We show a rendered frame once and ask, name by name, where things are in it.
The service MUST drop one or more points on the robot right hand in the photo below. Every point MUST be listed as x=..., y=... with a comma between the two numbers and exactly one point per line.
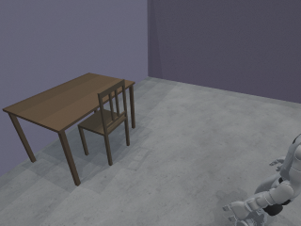
x=278, y=160

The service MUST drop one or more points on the robot left upper arm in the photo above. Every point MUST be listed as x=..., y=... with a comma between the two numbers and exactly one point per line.
x=295, y=173

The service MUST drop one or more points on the robot left hand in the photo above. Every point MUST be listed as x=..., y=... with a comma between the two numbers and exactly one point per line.
x=238, y=209

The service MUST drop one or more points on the table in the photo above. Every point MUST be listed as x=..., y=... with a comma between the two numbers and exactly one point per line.
x=60, y=107

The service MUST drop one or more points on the robot left forearm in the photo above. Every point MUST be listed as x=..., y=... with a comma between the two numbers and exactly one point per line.
x=274, y=196

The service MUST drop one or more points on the robot thigh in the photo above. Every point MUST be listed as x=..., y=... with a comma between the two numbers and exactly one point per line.
x=272, y=210
x=266, y=184

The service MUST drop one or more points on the robot left thigh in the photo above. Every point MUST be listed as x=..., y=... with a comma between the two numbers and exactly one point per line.
x=272, y=210

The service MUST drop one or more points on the robot right thigh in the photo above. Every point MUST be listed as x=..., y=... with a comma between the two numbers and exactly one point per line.
x=266, y=184

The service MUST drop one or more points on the chair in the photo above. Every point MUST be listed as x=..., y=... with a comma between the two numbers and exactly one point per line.
x=103, y=122

